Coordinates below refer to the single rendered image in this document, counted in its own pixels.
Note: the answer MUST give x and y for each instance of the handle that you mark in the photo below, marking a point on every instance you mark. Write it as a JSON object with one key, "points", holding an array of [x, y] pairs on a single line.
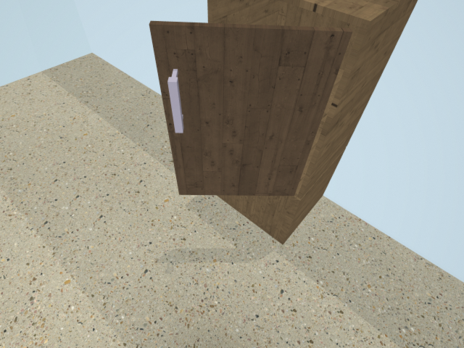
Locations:
{"points": [[175, 101]]}

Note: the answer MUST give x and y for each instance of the cupboard door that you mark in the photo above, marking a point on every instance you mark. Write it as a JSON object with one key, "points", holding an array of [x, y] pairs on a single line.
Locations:
{"points": [[252, 98]]}

